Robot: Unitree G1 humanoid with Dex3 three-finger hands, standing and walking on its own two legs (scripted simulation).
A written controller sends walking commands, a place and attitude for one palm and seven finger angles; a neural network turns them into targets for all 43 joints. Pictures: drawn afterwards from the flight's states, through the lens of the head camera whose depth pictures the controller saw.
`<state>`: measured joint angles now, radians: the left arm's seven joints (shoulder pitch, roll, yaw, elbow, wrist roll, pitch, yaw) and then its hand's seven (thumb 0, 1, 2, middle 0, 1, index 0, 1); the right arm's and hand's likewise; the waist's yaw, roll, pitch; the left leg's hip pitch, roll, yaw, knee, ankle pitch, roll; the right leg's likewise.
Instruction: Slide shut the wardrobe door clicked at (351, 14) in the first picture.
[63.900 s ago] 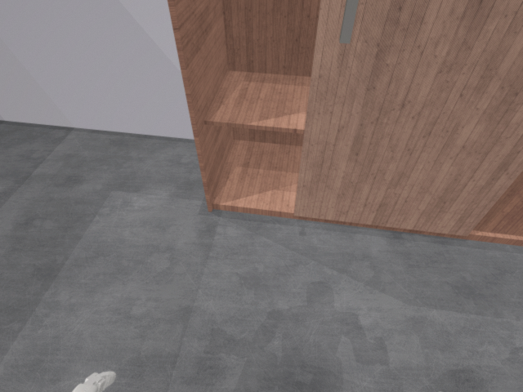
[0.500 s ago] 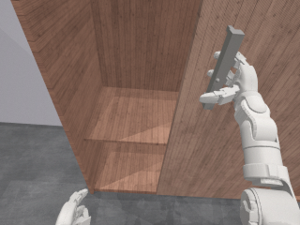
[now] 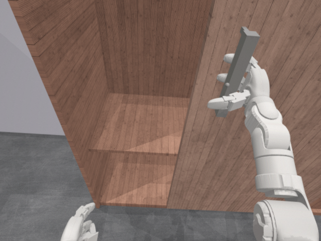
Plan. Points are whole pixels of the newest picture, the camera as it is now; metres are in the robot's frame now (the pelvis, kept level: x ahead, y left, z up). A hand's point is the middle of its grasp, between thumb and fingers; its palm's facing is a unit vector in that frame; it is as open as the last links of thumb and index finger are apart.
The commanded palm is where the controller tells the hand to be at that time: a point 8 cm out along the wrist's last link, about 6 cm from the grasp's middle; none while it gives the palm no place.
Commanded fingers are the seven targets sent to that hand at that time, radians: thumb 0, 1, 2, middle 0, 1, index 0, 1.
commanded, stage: grip the handle and tug to test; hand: right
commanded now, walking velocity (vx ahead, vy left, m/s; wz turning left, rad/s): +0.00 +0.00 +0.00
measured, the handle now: (231, 75) +0.46 -0.14 +0.23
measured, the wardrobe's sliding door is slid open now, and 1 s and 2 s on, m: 0.41 0.41 0.41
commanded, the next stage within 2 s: tug the door sideways, standing still in 1.44 s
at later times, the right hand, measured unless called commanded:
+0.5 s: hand (228, 85) +0.41 -0.12 +0.23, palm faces +0.02 +1.00 +0.00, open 9.1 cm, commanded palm +0.38 -0.17 +0.22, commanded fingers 0.00 -0.67 -0.80 0.43 1.37 0.43 1.37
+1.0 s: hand (227, 84) +0.41 -0.12 +0.23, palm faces +0.03 +1.00 -0.01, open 6.1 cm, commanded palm +0.39 -0.16 +0.22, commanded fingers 0.00 -0.90 -0.90 0.45 1.40 0.45 1.40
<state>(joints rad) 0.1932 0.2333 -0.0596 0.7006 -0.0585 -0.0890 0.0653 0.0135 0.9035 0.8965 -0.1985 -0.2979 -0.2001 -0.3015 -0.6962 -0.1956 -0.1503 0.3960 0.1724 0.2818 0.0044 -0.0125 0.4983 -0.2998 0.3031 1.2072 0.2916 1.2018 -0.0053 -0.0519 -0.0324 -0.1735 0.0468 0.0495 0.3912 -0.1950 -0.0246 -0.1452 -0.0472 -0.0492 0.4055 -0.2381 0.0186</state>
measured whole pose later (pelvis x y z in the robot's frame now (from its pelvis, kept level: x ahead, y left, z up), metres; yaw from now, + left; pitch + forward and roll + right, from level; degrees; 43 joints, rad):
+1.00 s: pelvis +0.00 +0.00 +0.00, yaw -1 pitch -1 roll +0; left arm 0.19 0.23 -0.06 0.70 -0.06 -0.07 0.07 0.01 0.90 0.90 -0.20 -0.30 -0.20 -0.30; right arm -0.70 -0.19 -0.14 0.39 0.17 0.30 -0.01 0.00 -0.65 -0.80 0.40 1.40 0.35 1.40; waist -0.01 -0.05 -0.03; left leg -0.17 0.05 0.06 0.40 -0.21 -0.02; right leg -0.15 -0.04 -0.04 0.42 -0.24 0.02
